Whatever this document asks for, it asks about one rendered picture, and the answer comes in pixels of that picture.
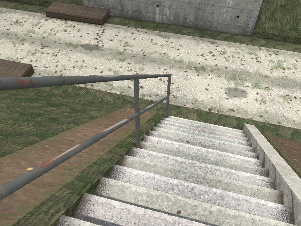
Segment stairs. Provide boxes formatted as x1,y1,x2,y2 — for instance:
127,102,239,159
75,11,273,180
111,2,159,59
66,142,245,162
56,115,298,226

